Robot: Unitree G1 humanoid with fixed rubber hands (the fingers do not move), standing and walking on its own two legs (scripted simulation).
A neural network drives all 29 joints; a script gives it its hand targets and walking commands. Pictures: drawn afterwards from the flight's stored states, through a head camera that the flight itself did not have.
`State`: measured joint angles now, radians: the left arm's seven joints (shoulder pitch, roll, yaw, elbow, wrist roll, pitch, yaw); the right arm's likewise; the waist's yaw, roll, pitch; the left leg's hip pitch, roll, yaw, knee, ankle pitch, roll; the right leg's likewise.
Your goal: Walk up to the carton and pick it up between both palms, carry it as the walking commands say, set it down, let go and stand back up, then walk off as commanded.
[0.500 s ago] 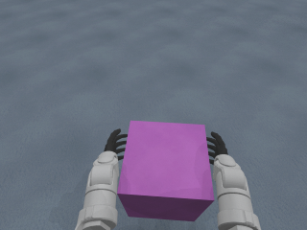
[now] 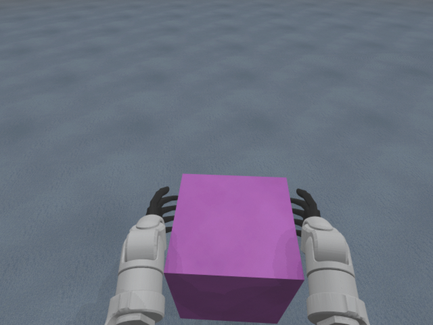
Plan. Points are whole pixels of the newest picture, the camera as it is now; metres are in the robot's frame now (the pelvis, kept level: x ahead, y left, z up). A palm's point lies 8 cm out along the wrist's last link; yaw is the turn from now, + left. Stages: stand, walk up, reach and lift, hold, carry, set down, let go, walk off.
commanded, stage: reach and lift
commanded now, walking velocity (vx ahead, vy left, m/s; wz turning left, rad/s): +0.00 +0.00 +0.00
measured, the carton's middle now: (231, 250) +0.29 -0.01 -0.02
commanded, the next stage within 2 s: hold in 0.82 s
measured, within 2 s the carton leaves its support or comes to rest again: neither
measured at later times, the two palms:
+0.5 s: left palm (151, 224) +0.30 +0.15 +0.06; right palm (305, 223) +0.30 -0.15 +0.06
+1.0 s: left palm (150, 228) +0.29 +0.15 +0.06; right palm (306, 227) +0.29 -0.15 +0.05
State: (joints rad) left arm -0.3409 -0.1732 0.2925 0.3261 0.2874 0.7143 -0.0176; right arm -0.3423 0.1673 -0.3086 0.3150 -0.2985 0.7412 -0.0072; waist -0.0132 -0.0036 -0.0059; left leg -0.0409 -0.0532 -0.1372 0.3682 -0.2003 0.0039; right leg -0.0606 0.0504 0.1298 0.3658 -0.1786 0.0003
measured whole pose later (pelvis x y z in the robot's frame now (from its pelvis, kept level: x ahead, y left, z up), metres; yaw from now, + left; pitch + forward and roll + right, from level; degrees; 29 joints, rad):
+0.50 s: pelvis +0.01 +0.00 +0.00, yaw +0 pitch -7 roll +0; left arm -0.31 -0.17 0.27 0.29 0.29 0.73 -0.02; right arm -0.31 0.17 -0.27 0.29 -0.30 0.75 -0.01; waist 0.01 0.00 -0.01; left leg -0.03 -0.05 -0.14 0.36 -0.20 0.00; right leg -0.05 0.05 0.12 0.35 -0.18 -0.01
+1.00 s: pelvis +0.00 +0.00 +0.00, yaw +1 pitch -8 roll +0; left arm -0.28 -0.16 0.23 0.26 0.28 0.75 -0.02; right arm -0.28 0.16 -0.24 0.27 -0.29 0.77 -0.01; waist 0.00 0.00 -0.01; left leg -0.02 -0.05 -0.14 0.35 -0.20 0.00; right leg -0.03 0.05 0.11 0.35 -0.18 -0.01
